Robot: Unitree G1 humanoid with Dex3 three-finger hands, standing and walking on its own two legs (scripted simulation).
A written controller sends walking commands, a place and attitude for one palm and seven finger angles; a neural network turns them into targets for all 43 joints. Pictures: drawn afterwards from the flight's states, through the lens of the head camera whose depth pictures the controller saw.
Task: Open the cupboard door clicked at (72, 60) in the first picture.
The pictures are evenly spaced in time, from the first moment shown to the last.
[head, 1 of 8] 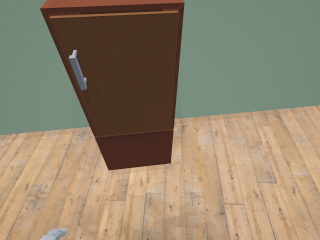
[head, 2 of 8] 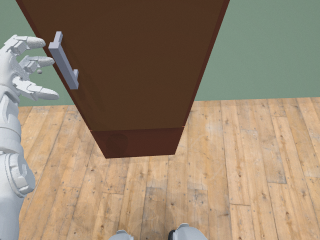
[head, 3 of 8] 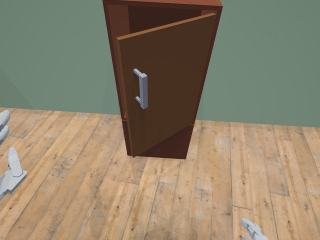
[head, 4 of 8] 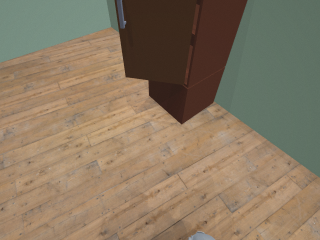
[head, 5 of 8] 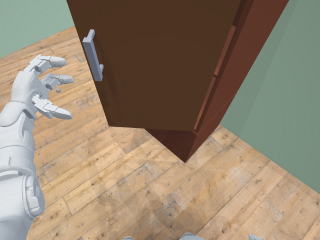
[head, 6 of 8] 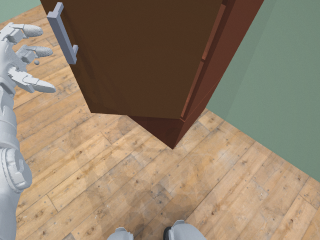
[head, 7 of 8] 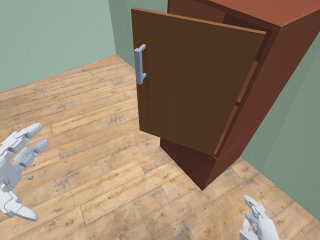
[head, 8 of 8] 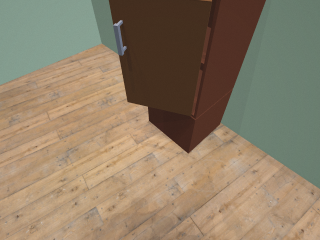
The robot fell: no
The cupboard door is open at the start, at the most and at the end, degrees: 0 42 29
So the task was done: no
